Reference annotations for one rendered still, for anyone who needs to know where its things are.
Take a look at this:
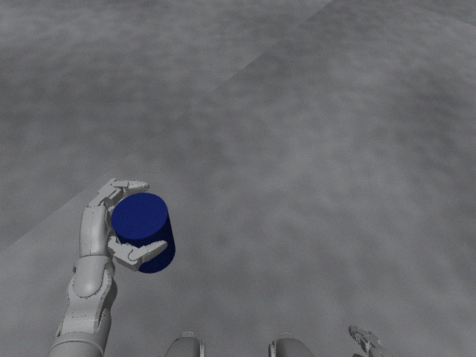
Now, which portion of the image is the left robot hand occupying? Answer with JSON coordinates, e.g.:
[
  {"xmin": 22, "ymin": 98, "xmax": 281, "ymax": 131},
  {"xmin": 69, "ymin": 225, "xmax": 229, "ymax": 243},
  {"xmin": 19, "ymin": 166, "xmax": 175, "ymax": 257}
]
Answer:
[{"xmin": 79, "ymin": 178, "xmax": 167, "ymax": 272}]

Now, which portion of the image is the right robot hand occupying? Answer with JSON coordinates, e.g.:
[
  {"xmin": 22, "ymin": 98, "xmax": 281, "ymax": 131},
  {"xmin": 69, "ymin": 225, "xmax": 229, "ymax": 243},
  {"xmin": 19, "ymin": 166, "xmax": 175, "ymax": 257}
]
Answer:
[{"xmin": 349, "ymin": 326, "xmax": 393, "ymax": 357}]

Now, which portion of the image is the can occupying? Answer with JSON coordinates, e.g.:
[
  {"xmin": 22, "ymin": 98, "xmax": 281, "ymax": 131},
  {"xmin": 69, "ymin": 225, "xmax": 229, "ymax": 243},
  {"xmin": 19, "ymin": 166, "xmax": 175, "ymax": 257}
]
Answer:
[{"xmin": 111, "ymin": 193, "xmax": 176, "ymax": 274}]

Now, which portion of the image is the left robot arm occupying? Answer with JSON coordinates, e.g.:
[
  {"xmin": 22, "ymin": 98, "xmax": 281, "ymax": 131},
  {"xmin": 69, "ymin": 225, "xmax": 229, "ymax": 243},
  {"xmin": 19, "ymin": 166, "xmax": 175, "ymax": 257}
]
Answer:
[{"xmin": 47, "ymin": 254, "xmax": 118, "ymax": 357}]

